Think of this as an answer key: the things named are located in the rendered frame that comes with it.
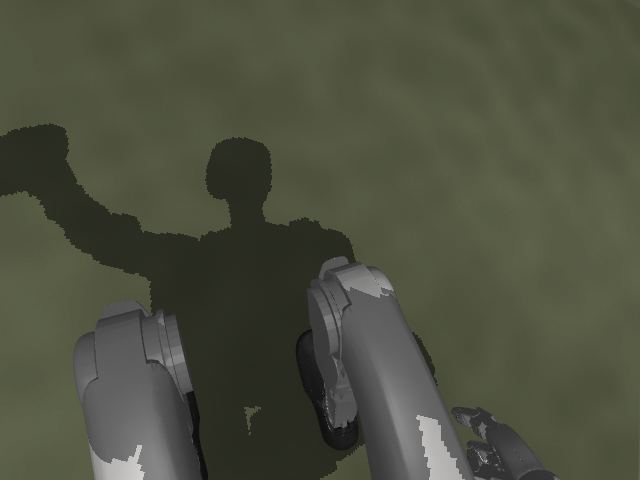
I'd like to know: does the left robot foot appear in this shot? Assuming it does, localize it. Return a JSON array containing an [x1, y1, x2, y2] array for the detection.
[[186, 391, 208, 480]]

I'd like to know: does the right robot hand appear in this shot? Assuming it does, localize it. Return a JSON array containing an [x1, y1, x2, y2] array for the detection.
[[451, 407, 545, 480]]

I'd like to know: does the right robot foot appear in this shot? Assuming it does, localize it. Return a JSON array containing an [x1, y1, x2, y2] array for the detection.
[[296, 329, 359, 451]]

